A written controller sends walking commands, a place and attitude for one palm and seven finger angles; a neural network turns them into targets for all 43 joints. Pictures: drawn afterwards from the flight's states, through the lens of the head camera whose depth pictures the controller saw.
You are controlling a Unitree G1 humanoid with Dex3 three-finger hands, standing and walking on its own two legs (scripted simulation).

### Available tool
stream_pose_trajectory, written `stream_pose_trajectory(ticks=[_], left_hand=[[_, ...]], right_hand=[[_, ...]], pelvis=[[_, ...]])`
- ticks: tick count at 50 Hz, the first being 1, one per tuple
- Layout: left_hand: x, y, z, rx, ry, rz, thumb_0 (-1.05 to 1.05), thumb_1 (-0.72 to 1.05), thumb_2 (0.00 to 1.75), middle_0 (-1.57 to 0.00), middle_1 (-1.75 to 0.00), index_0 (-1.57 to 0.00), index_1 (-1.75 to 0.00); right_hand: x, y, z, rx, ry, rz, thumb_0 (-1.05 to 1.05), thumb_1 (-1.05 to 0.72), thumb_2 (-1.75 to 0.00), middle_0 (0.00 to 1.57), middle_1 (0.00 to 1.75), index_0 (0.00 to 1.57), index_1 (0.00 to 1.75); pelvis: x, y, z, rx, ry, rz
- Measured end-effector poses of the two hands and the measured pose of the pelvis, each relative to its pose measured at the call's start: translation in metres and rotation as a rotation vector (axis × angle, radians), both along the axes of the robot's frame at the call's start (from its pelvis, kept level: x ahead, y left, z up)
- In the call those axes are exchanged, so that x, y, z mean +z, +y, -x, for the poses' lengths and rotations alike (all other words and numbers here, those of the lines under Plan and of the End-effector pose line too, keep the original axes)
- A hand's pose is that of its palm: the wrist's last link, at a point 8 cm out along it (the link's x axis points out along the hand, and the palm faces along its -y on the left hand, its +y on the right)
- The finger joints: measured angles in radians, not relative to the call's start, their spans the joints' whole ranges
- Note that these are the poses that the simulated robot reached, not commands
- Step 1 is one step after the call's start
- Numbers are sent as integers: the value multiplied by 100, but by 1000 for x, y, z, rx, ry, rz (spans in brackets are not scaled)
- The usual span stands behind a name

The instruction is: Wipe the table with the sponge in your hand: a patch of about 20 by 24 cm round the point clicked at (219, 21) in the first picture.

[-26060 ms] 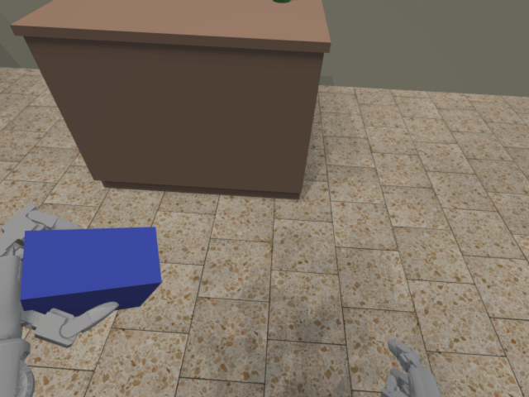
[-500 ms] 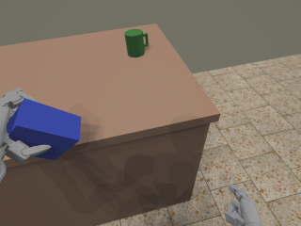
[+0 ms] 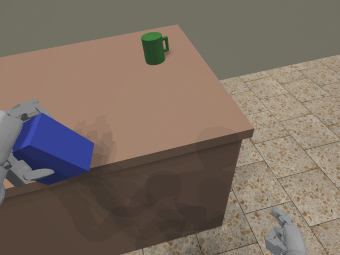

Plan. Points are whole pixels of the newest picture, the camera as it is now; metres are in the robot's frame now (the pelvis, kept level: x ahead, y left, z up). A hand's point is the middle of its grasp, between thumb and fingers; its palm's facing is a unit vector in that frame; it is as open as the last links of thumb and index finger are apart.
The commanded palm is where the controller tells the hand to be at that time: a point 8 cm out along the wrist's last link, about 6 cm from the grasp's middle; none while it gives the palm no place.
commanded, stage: turn the palm down, sponge in hand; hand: left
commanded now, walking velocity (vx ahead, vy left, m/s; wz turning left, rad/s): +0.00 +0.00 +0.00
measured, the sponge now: (54, 157) +0.24 +0.27 +0.16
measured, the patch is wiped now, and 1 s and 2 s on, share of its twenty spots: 0.00 0.00 0.00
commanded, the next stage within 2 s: move the sponge above the wiping area in 1.14 s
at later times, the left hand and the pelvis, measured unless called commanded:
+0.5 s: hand (11, 124) +0.24 +0.31 +0.25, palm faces +0.26 -0.13 -0.96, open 10.7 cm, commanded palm +0.19 +0.31 +0.32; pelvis -0.01 +0.03 +0.02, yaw -1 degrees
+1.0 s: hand (22, 124) +0.23 +0.28 +0.26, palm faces +0.27 -0.03 -0.96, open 10.7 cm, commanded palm +0.18 +0.27 +0.32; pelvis -0.02 +0.00 +0.02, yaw -1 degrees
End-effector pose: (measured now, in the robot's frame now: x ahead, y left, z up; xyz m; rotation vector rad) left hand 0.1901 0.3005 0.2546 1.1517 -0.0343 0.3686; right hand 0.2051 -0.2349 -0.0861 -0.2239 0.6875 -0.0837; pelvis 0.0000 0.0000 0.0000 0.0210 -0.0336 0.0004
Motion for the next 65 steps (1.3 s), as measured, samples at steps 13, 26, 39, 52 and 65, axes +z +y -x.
stream_pose_trajectory(ticks=[13, 26, 39, 52, 65], left_hand=[[30, 22, -10, 111, 40, -94, 0, -55, 102, -69, -129, -70, -130], [46, 11, -15, 112, 64, -224, 0, -55, 102, -69, -129, -70, -129], [46, -9, -17, 135, 98, -286, 0, -55, 102, -69, -129, -70, -130], [49, -29, -8, 151, 63, -301, 0, -55, 102, -69, -129, -70, -129], [40, -50, -3, 124, 70, -314, 0, -55, 102, -69, -129, -70, -129]], right_hand=[[40, 76, -38, 130, -112, -100, 2, -90, -90, 20, 30, 20, 30], [47, 95, -51, 195, -100, -100, 2, -90, -90, 20, 30, 20, 30], [40, 79, -44, 185, -79, -128, 2, -90, -90, 20, 30, 20, 30], [36, 47, -35, 154, -94, -128, 2, -91, -90, 20, 30, 20, 30], [34, 20, -25, 111, -131, -120, 2, -91, -90, 20, 30, 20, 30]], pelvis=[[14, 23, 4, -10, -46, 7], [19, 30, 7, -9, -59, 4], [19, 17, 11, -18, -49, -3], [15, -5, 19, -21, -61, -13], [10, -19, 29, -28, -75, -18]])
